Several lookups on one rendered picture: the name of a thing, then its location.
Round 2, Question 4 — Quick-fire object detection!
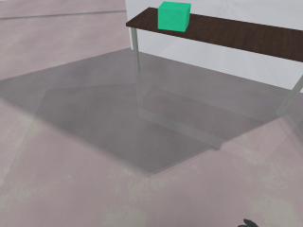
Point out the carton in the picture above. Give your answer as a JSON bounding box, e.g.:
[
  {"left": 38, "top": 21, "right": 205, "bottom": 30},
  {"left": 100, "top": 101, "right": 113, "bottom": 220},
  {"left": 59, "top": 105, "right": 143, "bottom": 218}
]
[{"left": 157, "top": 1, "right": 191, "bottom": 32}]

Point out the table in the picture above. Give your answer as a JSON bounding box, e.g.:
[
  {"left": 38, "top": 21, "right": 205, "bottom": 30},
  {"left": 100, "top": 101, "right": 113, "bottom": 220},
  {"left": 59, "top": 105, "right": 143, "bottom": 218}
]
[{"left": 126, "top": 7, "right": 303, "bottom": 116}]

